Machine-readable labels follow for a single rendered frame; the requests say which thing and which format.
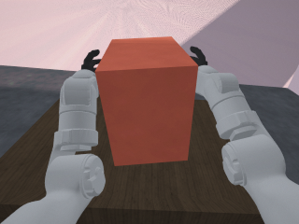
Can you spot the pedestal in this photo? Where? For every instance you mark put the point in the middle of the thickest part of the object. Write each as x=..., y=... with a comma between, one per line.
x=196, y=191

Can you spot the robot right hand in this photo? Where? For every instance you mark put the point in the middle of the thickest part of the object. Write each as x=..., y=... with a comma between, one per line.
x=201, y=60

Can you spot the carton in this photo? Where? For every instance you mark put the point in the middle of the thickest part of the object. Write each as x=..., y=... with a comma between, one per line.
x=147, y=89

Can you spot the robot left hand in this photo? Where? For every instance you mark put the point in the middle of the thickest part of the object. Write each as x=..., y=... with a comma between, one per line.
x=89, y=63

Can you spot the robot right upper arm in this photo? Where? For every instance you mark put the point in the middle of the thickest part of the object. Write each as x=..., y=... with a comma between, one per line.
x=255, y=163

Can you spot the right robot forearm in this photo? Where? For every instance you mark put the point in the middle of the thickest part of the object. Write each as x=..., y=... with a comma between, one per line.
x=235, y=120

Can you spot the left robot forearm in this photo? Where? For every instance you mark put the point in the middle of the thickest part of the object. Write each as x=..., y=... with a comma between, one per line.
x=77, y=116

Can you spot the robot left upper arm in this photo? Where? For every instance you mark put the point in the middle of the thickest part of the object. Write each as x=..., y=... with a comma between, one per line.
x=71, y=183

